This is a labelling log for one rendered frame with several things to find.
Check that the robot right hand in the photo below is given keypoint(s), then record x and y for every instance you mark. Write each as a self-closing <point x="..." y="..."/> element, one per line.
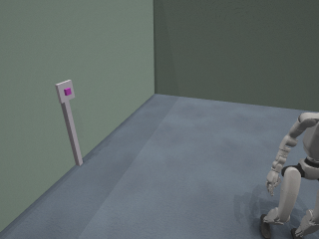
<point x="272" y="181"/>

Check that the robot right foot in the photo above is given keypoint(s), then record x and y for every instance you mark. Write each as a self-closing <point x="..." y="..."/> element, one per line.
<point x="265" y="228"/>

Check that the panel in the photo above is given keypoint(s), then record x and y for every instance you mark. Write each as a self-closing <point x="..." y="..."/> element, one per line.
<point x="68" y="117"/>

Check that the right robot upper arm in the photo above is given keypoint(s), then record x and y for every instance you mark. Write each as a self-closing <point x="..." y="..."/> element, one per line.
<point x="304" y="120"/>

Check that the robot torso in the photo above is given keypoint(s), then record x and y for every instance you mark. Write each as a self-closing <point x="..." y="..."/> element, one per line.
<point x="309" y="166"/>

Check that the button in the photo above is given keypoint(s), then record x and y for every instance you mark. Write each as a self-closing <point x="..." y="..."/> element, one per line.
<point x="67" y="91"/>

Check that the robot right forearm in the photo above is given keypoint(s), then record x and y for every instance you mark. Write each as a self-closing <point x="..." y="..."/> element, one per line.
<point x="281" y="156"/>

